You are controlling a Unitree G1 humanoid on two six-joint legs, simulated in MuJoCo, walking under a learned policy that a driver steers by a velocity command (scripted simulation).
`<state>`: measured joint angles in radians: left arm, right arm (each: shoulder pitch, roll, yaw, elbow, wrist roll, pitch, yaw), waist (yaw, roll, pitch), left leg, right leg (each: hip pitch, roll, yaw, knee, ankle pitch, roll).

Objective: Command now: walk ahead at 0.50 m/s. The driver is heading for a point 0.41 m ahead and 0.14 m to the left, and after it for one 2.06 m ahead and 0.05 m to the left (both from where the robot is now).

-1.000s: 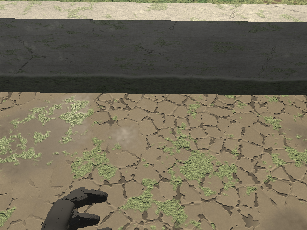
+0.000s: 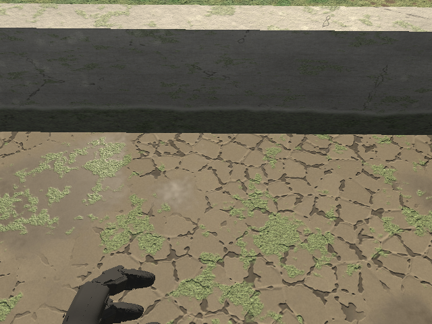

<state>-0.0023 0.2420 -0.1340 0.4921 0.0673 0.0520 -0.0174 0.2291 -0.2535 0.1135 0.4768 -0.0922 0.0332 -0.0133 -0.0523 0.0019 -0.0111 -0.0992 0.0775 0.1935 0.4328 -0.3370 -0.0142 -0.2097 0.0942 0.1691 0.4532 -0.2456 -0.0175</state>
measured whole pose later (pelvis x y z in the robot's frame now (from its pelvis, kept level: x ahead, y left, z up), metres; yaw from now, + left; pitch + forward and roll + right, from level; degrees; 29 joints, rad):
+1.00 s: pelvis +0.00 -0.01 +0.00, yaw +1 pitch +0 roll -1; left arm 0.00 0.24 -0.14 0.50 0.07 0.06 -0.01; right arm 0.25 -0.26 0.11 0.48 -0.09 0.03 -0.01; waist -0.06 0.01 -0.01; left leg -0.08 0.08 0.15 0.40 -0.31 -0.02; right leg -0.18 0.10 0.17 0.41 -0.22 -0.02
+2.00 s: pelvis +0.00 -0.01 +0.00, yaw +1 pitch +0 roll -1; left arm 0.01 0.24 -0.14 0.52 0.07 0.06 0.00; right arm 0.25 -0.26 0.11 0.49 -0.09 0.03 -0.01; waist -0.05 0.01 -0.01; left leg -0.07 0.07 0.12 0.36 -0.30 -0.03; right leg -0.17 0.10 0.17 0.38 -0.21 -0.03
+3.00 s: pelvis +0.00 -0.01 +0.01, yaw +2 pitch +0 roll -1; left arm 0.02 0.24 -0.14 0.52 0.07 0.06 0.00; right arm 0.26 -0.26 0.11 0.49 -0.09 0.04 -0.01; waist -0.05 0.01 -0.01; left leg -0.06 0.06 0.09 0.34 -0.28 -0.03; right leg -0.16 0.10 0.18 0.36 -0.19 -0.03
